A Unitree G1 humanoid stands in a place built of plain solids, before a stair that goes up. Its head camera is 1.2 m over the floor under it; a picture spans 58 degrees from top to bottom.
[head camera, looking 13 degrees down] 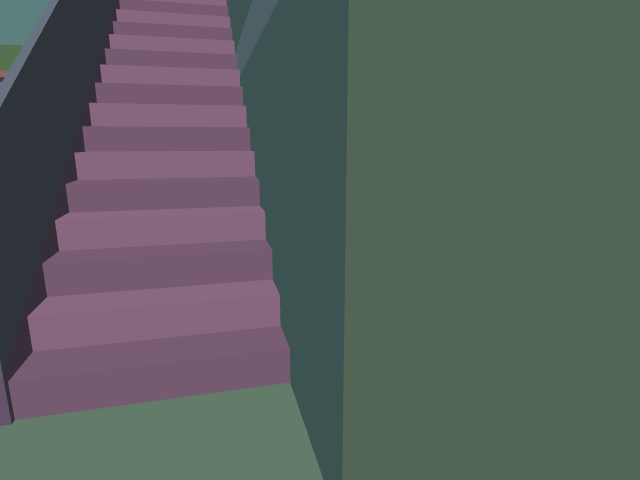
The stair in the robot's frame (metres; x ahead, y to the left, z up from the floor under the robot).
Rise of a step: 0.19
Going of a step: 0.28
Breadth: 1.23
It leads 14 degrees to the left of straight ahead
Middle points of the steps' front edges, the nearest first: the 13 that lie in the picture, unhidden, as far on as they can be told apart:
1.83 0.75 0.19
2.10 0.82 0.37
2.37 0.88 0.56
2.64 0.95 0.74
2.91 1.02 0.93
3.18 1.09 1.12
3.45 1.16 1.30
3.72 1.23 1.49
4.00 1.30 1.67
4.27 1.37 1.86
4.54 1.44 2.04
4.81 1.51 2.23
5.08 1.58 2.42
